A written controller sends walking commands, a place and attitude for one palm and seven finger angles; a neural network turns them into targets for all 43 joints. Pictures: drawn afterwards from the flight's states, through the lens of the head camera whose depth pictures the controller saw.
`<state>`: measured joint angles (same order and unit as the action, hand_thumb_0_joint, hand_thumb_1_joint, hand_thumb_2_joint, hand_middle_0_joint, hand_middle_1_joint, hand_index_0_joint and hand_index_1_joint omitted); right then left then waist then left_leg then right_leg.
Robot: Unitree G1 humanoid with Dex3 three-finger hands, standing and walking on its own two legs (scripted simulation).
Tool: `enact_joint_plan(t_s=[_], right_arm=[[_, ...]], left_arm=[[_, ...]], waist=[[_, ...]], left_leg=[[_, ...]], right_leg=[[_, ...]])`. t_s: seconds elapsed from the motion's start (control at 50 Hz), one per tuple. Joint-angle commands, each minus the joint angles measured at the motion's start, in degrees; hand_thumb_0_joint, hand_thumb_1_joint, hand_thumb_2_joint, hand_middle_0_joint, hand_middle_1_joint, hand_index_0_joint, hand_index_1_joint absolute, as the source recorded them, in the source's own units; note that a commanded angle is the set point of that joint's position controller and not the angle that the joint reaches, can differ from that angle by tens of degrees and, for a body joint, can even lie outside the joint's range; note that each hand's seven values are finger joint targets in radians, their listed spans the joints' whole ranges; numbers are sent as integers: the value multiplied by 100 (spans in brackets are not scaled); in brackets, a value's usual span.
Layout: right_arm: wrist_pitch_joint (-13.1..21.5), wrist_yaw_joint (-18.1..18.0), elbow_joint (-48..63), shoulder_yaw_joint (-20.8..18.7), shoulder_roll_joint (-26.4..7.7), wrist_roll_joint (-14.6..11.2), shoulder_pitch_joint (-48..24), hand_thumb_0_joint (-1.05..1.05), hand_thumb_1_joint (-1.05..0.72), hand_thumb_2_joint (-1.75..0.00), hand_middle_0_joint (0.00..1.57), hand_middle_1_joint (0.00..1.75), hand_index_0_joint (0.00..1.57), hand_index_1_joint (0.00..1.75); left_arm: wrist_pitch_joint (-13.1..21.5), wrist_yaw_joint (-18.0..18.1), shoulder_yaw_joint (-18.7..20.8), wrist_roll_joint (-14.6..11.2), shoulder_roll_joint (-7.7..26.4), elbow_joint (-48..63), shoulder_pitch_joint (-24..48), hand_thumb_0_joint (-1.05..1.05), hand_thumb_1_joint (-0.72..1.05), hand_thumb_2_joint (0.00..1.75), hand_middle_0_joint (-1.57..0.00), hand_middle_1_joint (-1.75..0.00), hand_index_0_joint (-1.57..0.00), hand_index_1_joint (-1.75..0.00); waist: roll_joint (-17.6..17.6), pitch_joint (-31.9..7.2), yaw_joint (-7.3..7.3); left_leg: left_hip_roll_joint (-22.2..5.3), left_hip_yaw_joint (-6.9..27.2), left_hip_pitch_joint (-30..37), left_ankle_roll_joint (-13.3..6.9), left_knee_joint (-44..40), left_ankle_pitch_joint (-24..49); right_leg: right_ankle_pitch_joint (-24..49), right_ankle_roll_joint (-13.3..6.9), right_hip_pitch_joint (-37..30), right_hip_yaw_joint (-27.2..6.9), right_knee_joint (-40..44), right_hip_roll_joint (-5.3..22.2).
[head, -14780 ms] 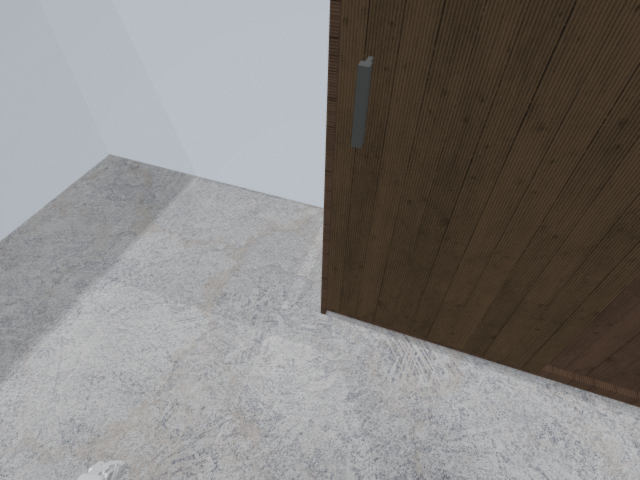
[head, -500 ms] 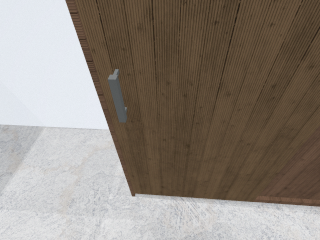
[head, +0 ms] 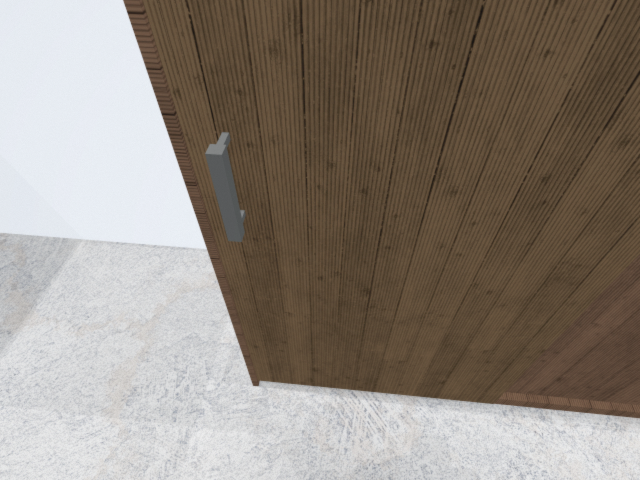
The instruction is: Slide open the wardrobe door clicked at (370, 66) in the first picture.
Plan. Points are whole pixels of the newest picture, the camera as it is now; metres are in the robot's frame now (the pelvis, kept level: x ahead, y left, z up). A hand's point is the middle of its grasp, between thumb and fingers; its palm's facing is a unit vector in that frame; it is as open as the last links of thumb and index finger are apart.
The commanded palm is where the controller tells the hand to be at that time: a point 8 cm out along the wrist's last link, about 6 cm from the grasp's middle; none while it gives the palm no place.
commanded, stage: look again from close up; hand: left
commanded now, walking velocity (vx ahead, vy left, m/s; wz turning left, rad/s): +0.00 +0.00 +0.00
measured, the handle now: (230, 189) +0.49 +0.17 +0.09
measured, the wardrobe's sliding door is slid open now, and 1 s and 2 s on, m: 0.00 0.00 0.00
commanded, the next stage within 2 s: raise the hand with hooked fingers in 0.28 s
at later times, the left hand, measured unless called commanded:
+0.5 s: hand out of the picture +0.09 +0.19 -0.10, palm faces +0.24 -0.94 -0.22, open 7.3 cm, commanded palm +0.10 +0.22 -0.06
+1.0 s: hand (157, 440) +0.16 +0.20 -0.01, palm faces +0.02 -1.00 -0.06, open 9.8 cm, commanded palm +0.14 +0.26 +0.00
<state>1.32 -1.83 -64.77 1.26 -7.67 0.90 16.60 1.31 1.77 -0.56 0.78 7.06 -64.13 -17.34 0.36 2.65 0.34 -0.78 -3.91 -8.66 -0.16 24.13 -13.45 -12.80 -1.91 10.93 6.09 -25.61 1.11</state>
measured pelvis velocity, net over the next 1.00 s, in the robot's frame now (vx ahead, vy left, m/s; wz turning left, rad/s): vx -0.02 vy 0.01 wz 0.04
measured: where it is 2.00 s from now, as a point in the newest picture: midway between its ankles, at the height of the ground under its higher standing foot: outside the picture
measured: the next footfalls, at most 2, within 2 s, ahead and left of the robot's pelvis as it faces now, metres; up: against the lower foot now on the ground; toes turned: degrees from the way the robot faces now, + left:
none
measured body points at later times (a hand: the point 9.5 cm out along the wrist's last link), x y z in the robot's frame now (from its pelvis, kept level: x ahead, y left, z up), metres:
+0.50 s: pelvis +0.00 -0.01 -0.01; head +0.00 -0.02 +0.44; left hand +0.08 +0.24 -0.09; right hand +0.03 -0.24 -0.15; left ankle +0.00 +0.12 -0.74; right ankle +0.02 -0.10 -0.74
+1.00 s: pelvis -0.02 +0.01 -0.07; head +0.02 +0.03 +0.38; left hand +0.16 +0.26 +0.00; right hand +0.21 -0.20 -0.12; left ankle +0.00 +0.12 -0.74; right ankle +0.01 -0.10 -0.74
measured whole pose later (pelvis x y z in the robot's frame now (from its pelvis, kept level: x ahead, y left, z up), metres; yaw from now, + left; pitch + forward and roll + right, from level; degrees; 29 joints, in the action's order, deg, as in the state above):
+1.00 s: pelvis -0.02 +0.01 -0.07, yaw +2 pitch +9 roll -3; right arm 13.1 -2.8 -29.7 1.8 -12.4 -1.6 9.9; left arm 26.1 -17.2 8.4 -14.6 14.0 3.7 -25.4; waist 0.2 -4.2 2.5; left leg -2.3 1.1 -41.0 -0.3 60.5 -28.3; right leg -25.4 -2.3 39.4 9.6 -56.2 1.7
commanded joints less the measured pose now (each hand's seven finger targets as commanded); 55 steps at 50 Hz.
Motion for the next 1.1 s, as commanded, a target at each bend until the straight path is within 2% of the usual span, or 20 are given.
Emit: enact_joint_plan(t_s=[0.0,0.34,0.36,0.38,0.4,0.42,0.44,0.46,0.48,0.52,0.54,0.58,0.6,0.64,0.7,0.78,0.84,0.9,1.0,1.08], right_arm=[[50,0,117,-97,-392,-14,414,0,-90,-90,20,30,20,30],[45,-4,95,-106,-356,-6,469,0,-90,-90,20,30,20,30],[91,45,454,-177,-585,-77,-312,0,-90,-90,20,30,20,30],[957,-240,2533,-240,-1782,-312,-163,0,-90,-90,20,30,20,30],[1348,-429,2271,-45,-1170,-380,-840,0,-90,-90,20,30,20,30],[1617,-370,2452,-135,-964,-340,-620,0,-90,-90,20,30,20,30],[1726,-384,2207,-158,-1030,-498,-546,0,-90,-90,20,30,20,30],[1849,-408,2557,-232,-1270,-524,-624,0,-90,-90,20,30,20,30],[1957,-419,2651,-319,-1388,-430,-574,0,-90,-90,20,30,20,30],[2023,-323,2934,-447,-1349,-260,-528,0,-90,-90,20,30,20,30],[2029,-243,3122,-514,-1321,-214,-664,0,-90,-90,20,30,20,30],[1979,-16,3471,-633,-1329,-176,-876,0,-90,-90,20,30,20,30],[1876,140,3647,-709,-1375,-196,-905,0,-90,-90,20,30,20,30],[1714,223,4052,-742,-1393,-245,-1135,0,-90,-90,20,30,20,30],[1391,117,4452,-710,-1336,-287,-1158,0,-90,-90,20,30,20,30],[1279,-10,4600,-611,-1180,-263,-784,0,-90,-90,20,30,20,30],[1339,-87,4383,-510,-1237,-217,-540,0,-90,-90,20,30,20,30],[1460,-158,4255,-401,-1344,-270,-559,0,-90,-90,20,30,20,30],[1477,-236,4270,-354,-1336,-377,-761,0,-90,-90,20,30,20,30],[1477,-247,4284,-309,-1211,-367,-866,0,-90,-90,20,30,20,30]], left_arm=[[69,37,114,-1,568,151,-391,0,90,90,-20,-30,-20,-30],[73,36,147,-18,586,208,-405,0,90,90,-20,-30,-20,-30],[168,258,152,41,786,-40,-914,0,90,90,-20,-30,-20,-30],[1449,96,359,-1343,1811,8734,3435,0,88,89,-20,-32,-20,-32],[1410,500,1080,-1057,2456,8502,2881,0,85,88,-20,-33,-20,-33],[617,543,43,-913,579,6855,-54,0,83,87,-21,-34,-21,-34],[255,498,-346,-1081,-156,6224,-489,0,81,86,-21,-36,-21,-36],[564,388,-367,-1267,21,6995,98,0,78,85,-21,-37,-21,-37],[860,291,-146,-1220,309,6931,61,0,76,84,-21,-39,-21,-39],[1493,-53,156,-1183,244,6076,-499,0,71,82,-21,-42,-21,-42],[1869,-362,299,-1292,100,5560,-1294,0,69,81,-22,-43,-22,-43],[2720,-1091,533,-1498,104,5382,-2099,0,64,79,-22,-47,-22,-47],[3045,-1476,988,-1520,473,5158,-2428,0,62,78,-22,-48,-22,-48],[3447,-2031,1358,-1535,993,5553,-2061,0,57,76,-22,-51,-22,-51],[3030,-2026,1669,-1722,1246,6427,-1617,0,50,73,-23,-55,-23,-55],[3031,-1535,1383,-1608,1136,8298,-627,0,41,69,-24,-62,-24,-62],[3261,-1544,953,-1508,1073,8619,31,0,34,66,-24,-66,-24,-66],[3053,-1889,795,-1578,1124,8184,142,0,27,63,-25,-70,-25,-70],[1969,-2147,1534,-1745,1579,7612,-487,0,15,58,-25,-78,-25,-78],[1652,-1935,1894,-1973,1522,7837,-598,0,6,54,-26,-84,-26,-84]], waist=[[-58,218,-4],[-68,109,13],[-524,209,312],[797,-2636,-604],[1346,-2128,-221],[1115,-1439,-145],[426,-707,-208],[40,-167,-332],[-442,-182,-400],[-1320,-60,-254],[-1730,-1,7],[-1666,-357,228],[-1052,-514,366],[-763,-922,349],[-179,-1360,444],[674,-1795,57],[617,-1660,-350],[491,-1450,-463],[396,-1855,-27],[-12,-1878,122]], left_leg=[[-467,499,-401,-123,-494,443],[-451,470,-392,-87,-443,508],[-434,215,-838,85,891,106],[93,242,794,-200,19,753],[12,18,587,-135,53,520],[9,221,-88,-147,-136,296],[0,343,-434,-115,-6,-48],[13,472,-647,-142,169,-406],[103,420,-890,-155,466,-616],[211,393,-1635,-68,1046,-680],[197,386,-2135,-9,1303,-774],[256,331,-2772,69,1824,-739],[300,278,-2799,118,2031,-544],[344,155,-3164,44,2455,-413],[352,87,-3208,-37,2513,-390],[154,265,-2593,-126,2550,-87],[58,490,-2563,-152,2723,-231],[34,618,-2635,-159,2679,-511],[69,640,-2459,-121,2220,-309],[43,645,-2315,-79,1921,57]], right_leg=[[324,-95,-57,-750,598,611],[297,-123,-146,-753,655,632],[3296,226,-140,-1225,582,1034],[1694,107,-619,-917,81,488],[509,61,-352,-721,-87,166],[56,-21,-78,-291,-197,57],[-142,74,427,-178,-78,27],[-627,169,851,-195,-9,54],[-1258,202,1238,-276,40,67],[-1902,201,1803,-357,-222,82],[-2123,188,1974,-416,-481,88],[-1809,150,1925,-562,-1017,105],[-1318,50,1716,-667,-1279,140],[-674,42,1671,-861,-1647,246],[-759,65,1612,-1004,-1786,208],[-292,39,2044,-621,-2081,-16],[-412,55,2526,-510,-2171,-114],[-715,53,2639,-463,-2047,-157],[-575,54,1859,-335,-1811,-117],[-232,100,1489,-162,-1730,-102]])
